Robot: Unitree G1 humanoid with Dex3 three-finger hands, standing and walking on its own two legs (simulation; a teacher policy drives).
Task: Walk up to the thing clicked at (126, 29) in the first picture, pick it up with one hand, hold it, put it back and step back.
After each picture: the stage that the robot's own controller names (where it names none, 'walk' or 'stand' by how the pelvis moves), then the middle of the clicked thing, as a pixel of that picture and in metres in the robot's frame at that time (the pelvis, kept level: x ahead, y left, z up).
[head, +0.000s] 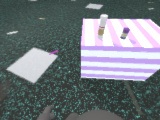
stand; (124, 33) +0.96 -0.32 +0.00
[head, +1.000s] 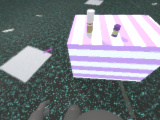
walk; (115, 30) +0.89 -0.18 +0.04
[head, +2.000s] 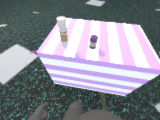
walk; (93, 42) +0.67 +0.08 +0.03
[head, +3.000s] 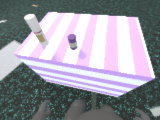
stand; (72, 42) +0.57 +0.21 +0.03
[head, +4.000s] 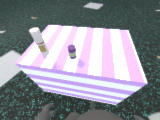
stand; (72, 52) +0.55 +0.21 +0.01
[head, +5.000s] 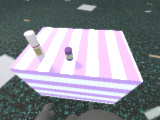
stand; (69, 54) +0.53 +0.22 +0.00
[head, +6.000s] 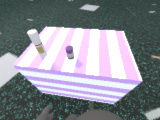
stand; (70, 52) +0.56 +0.23 +0.00
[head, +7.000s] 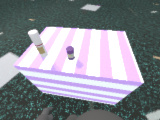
stand; (70, 53) +0.55 +0.22 +0.00
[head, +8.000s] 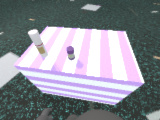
rise first; (70, 53) +0.55 +0.22 +0.00
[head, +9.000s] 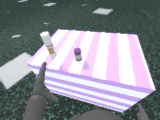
rise first; (78, 54) +0.55 +0.20 +0.00
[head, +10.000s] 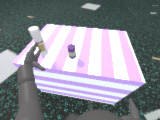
go down; (71, 51) +0.56 +0.18 +0.01
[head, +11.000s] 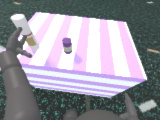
go down; (67, 46) +0.55 +0.18 +0.04
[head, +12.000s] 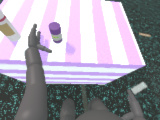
close in; (56, 33) +0.56 +0.20 +0.08
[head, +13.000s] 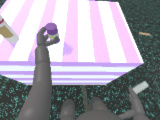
close; (53, 34) +0.57 +0.20 +0.09
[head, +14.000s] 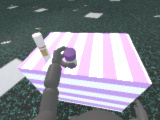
lift; (70, 58) +0.34 +0.14 +0.19
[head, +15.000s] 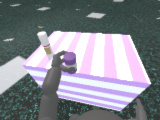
lift; (70, 63) +0.31 +0.15 +0.18
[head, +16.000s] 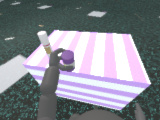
hold; (68, 61) +0.31 +0.16 +0.19
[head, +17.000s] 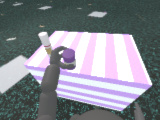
hold; (69, 60) +0.31 +0.15 +0.20
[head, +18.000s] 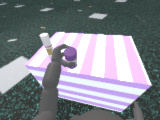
crouch; (71, 58) +0.32 +0.15 +0.21
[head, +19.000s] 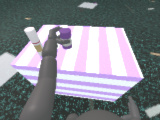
crouch; (66, 39) +0.47 +0.17 +0.21
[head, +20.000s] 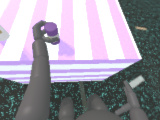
lower; (53, 34) +0.54 +0.17 +0.09
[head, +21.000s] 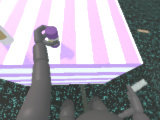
lower; (53, 37) +0.53 +0.19 +0.08
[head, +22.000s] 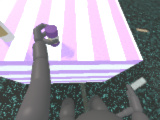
lower; (53, 36) +0.54 +0.19 +0.09
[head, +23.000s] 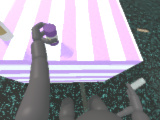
lower; (51, 35) +0.54 +0.19 +0.09
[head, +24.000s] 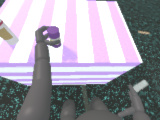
loosen; (54, 37) +0.53 +0.18 +0.09
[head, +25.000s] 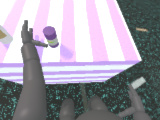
withdraw; (51, 37) +0.53 +0.19 +0.08
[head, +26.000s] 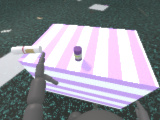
sink last; (78, 53) +0.51 +0.16 +0.05
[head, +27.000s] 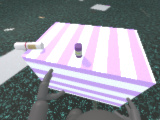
stand; (78, 50) +0.54 +0.18 +0.05
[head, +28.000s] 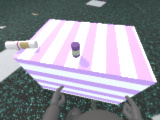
stand; (75, 50) +0.52 +0.17 +0.06
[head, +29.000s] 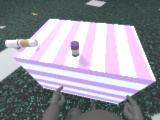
stand; (75, 49) +0.53 +0.17 +0.06
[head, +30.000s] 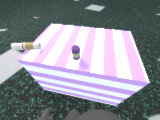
stand; (75, 52) +0.53 +0.18 +0.02
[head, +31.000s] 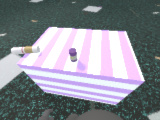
stand; (73, 55) +0.53 +0.20 +0.00
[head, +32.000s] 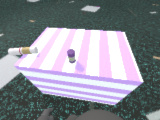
stand; (71, 56) +0.52 +0.21 +0.00
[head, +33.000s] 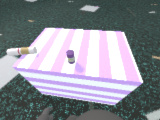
stand; (70, 57) +0.51 +0.21 +0.00
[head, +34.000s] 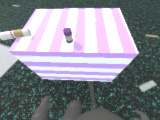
walk; (68, 35) +0.64 +0.24 +0.03
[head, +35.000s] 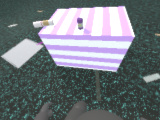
walk; (80, 23) +0.96 +0.23 +0.01
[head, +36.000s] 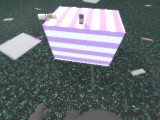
stand; (81, 19) +1.16 +0.20 +0.01
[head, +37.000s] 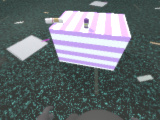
stand; (86, 23) +1.14 +0.16 +0.00
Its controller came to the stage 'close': yes
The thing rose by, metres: 0.21
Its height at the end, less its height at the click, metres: +0.00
